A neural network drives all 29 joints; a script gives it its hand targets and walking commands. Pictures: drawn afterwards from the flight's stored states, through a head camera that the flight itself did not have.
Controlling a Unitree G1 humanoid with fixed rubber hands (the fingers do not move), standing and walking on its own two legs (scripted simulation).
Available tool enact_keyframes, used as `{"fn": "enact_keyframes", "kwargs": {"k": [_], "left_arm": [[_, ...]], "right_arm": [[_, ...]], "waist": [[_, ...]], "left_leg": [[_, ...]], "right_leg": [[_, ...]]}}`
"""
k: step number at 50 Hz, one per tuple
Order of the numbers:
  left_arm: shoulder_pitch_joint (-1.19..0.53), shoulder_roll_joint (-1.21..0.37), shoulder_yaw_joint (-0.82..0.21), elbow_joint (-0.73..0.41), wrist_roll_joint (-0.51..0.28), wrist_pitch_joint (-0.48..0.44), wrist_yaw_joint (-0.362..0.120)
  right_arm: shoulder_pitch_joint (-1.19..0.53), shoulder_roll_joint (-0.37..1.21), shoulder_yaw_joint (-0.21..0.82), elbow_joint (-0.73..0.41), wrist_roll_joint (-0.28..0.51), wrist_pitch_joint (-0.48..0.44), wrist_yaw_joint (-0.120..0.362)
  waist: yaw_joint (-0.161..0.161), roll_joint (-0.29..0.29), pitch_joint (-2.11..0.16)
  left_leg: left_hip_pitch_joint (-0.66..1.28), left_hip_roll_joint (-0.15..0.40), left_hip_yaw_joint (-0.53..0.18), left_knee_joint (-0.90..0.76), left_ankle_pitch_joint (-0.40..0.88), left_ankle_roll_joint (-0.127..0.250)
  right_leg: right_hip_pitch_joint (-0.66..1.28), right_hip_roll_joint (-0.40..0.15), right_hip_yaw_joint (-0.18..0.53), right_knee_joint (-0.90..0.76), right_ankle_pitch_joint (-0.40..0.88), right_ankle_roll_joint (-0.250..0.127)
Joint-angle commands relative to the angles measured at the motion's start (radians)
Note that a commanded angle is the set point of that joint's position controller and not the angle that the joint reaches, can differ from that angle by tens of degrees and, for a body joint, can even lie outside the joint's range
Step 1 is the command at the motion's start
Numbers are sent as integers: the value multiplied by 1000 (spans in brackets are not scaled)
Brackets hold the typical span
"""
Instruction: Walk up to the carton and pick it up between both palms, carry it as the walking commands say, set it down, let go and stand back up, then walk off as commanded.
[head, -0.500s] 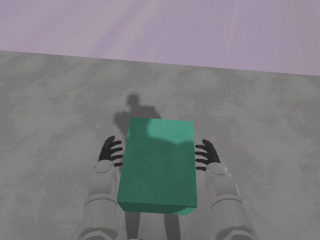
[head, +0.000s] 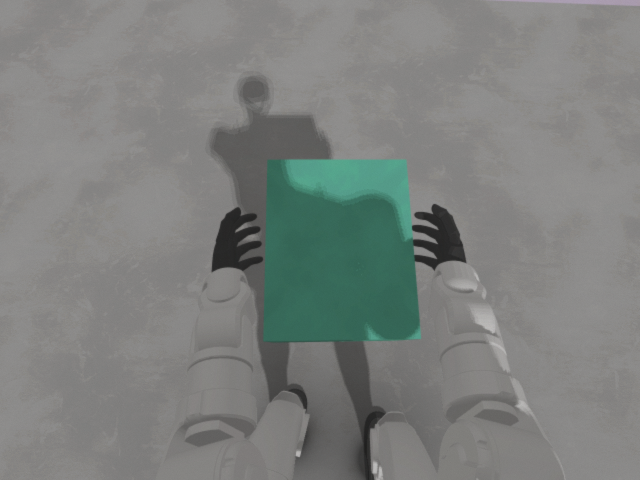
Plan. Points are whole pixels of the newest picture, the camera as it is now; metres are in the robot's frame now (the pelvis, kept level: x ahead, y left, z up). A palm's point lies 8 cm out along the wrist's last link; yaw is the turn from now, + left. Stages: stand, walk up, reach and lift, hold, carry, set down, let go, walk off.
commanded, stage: set down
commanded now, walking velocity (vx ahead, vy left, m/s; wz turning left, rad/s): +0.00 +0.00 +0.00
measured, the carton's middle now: (335, 257) +0.42 +0.06 -0.14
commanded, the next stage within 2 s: none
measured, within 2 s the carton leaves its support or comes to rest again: neither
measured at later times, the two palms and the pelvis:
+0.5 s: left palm (241, 265) +0.38 +0.20 -0.13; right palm (426, 261) +0.43 -0.08 -0.14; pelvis +0.00 -0.02 -0.07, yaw +0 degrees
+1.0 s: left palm (252, 266) +0.41 +0.20 -0.22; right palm (412, 263) +0.46 -0.08 -0.23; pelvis -0.02 +0.00 -0.14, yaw +0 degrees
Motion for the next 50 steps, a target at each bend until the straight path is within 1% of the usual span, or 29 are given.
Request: {"fn": "enact_keyframes", "kwargs": {"k": [1, 4, 5, 12, 13, 14, 16, 17, 19, 20, 21, 22, 23, 25, 26, 28, 31, 32, 33, 34, 35, 37, 39, 43, 45, 47, 48, 49, 50], "left_arm": [[-604, -867, -560, 84, -118, 11, -292], [-634, -877, -601, 73, -148, 15, -323], [-610, -881, -562, 89, -132, 23, -313], [-660, -807, -489, 135, -93, 12, -330], [-695, -870, -585, 90, -160, 9, -342], [-746, -835, -565, 64, -159, 8, -337], [-691, -847, -559, 98, -171, -4, -337], [-628, -807, -510, 142, -143, -2, -339], [-654, -808, -514, 172, -125, 10, -344], [-690, -766, -498, 125, -127, 3, -343], [-714, -740, -500, 87, -124, -5, -340], [-685, -817, -531, 168, -151, 11, -350], [-749, -748, -497, 130, -150, 0, -359], [-672, -816, -515, 199, -157, 11, -358], [-740, -748, -495, 150, -158, -2, -358], [-772, -735, -502, 143, -171, -8, -362], [-793, -692, -476, 144, -167, -15, -344], [-807, -731, -501, 131, -178, -12, -341], [-791, -724, -488, 148, -182, -9, -347], [-854, -726, -518, 123, -216, -11, -347], [-804, -686, -488, 168, -192, -5, -348], [-831, -724, -524, 149, -216, -1, -348], [-826, -726, -471, 191, -184, 6, -341], [-867, -744, -474, 218, -188, 7, -327], [-877, -703, -449, 216, -157, -2, -310], [-910, -717, -503, 148, -217, -8, -304], [-936, -723, -491, 168, -201, 1, -296], [-1053, -705, -510, 115, -243, -9, -294], [-1063, -686, -537, 89, -248, -5, -286]], "right_arm": [[-603, 909, 498, 70, 89, -19, 316], [-584, 945, 503, 49, 88, -16, 312], [-588, 984, 498, 84, 101, -7, 318], [-642, 1025, 501, 107, 102, -2, 293], [-636, 971, 490, 79, 106, -11, 290], [-643, 1003, 515, 93, 122, -11, 288], [-690, 1000, 552, 25, 134, -25, 271], [-676, 1040, 566, 42, 143, -20, 262], [-599, 1031, 510, 125, 100, 4, 252], [-680, 1049, 542, 100, 138, -2, 255], [-657, 1061, 534, 127, 145, -1, 252], [-604, 994, 496, 138, 120, -7, 241], [-724, 989, 526, 90, 134, -11, 236], [-658, 1019, 509, 111, 114, -2, 222], [-710, 1024, 534, 107, 151, -7, 216], [-732, 1035, 528, 77, 149, -18, 204], [-859, 1001, 566, 48, 205, -27, 194], [-789, 974, 535, 98, 166, -21, 198], [-786, 999, 576, 76, 182, -14, 195], [-819, 969, 549, 61, 170, -19, 185], [-816, 989, 585, 58, 193, -15, 177], [-743, 1000, 535, 126, 170, -5, 173], [-800, 973, 522, 109, 172, -14, 177], [-835, 915, 481, 147, 153, -12, 192], [-902, 903, 502, 121, 182, -25, 198], [-952, 904, 544, 85, 215, -25, 197], [-927, 899, 514, 124, 221, -19, 199], [-1037, 866, 527, 67, 215, -25, 189], [-989, 906, 528, 130, 233, -14, 195]], "waist": [[24, 35, -738], [-10, 21, -817], [36, 30, -809], [85, -18, -783], [-25, -2, -918], [41, 7, -920], [39, -26, -956], [94, -58, -983], [19, -71, -921], [111, -49, -936], [108, -58, -938], [22, -20, -900], [85, -60, -925], [22, -91, -970], [81, -65, -1007], [47, -81, -961], [127, -46, -1027], [82, -56, -985], [109, -79, -1012], [23, -99, -1034], [108, -79, -1091], [24, -63, -1087], [90, -38, -1002], [30, -58, -1017], [89, -27, -1040], [73, -73, -1104], [84, 3, -1083], [37, -77, -1162], [67, -36, -1141]], "left_leg": [[456, -79, 69, 0, 60, 19], [417, -74, 73, 52, 136, 16], [409, -81, 81, 58, 114, 17], [186, -93, 101, 154, 120, 36], [250, -87, 78, 185, 142, 21], [229, -90, 102, 197, 157, 19], [170, -92, 108, 250, 212, 18], [138, -91, 108, 247, 232, 24], [89, -94, 105, 256, 177, 28], [55, -102, 123, 278, 177, 26], [51, -101, 118, 281, 188, 28], [45, -100, 116, 289, 163, 15], [-22, -98, 117, 314, 123, 22], [12, -104, 100, 317, 180, 26], [-4, -102, 112, 341, 142, 30], [-102, -106, 118, 387, 131, 29], [-44, -113, 113, 411, 148, 32], [-80, -112, 109, 418, 174, 17], [-140, -112, 131, 435, 153, 18], [-114, -103, 106, 454, 157, 19], [-123, -115, 125, 451, 145, 18], [-122, -119, 122, 470, 171, 11], [-145, -116, 129, 481, 169, 7], [-120, -112, 107, 508, 164, 1], [-127, -112, 111, 542, 189, 2], [-113, -112, 112, 557, 196, -2], [-104, -114, 127, 559, 158, -5], [-109, -117, 113, 588, 136, -7], [-136, -117, 129, 579, 123, -11]], "right_leg": [[69, 78, -97, -56, -42, -50], [54, 82, -102, -31, 40, -47], [32, 85, -104, -10, -1, -41], [-33, 86, -87, 68, 47, -17], [-35, 100, -110, 95, 67, -28], [-37, 98, -99, 114, 68, -27], [-39, 97, -90, 127, 123, -16], [21, 88, -82, 121, 161, 2], [-47, 98, -98, 144, 132, 15], [-49, 97, -74, 167, 121, 13], [-45, 95, -76, 168, 156, 15], [-70, 92, -81, 161, 116, 1], [-54, 89, -71, 178, 85, 10], [-46, 95, -103, 201, 145, 18], [-27, 90, -79, 214, 106, 15], [-53, 92, -81, 239, 137, 17], [-128, 99, -82, 308, 103, 20], [-152, 102, -96, 307, 140, 7], [-72, 93, -73, 305, 156, 20], [-113, 96, -105, 334, 148, 20], [-57, 92, -78, 323, 155, 23], [-83, 105, -104, 351, 195, 25], [-165, 110, -95, 370, 143, 16], [-315, 119, -139, 420, 84, 18], [-333, 120, -125, 444, 86, 14], [-302, 125, -150, 467, 89, 17], [-368, 124, -140, 473, 37, 6], [-365, 128, -166, 492, 16, 13], [-365, 128, -158, 488, 18, 13]]}}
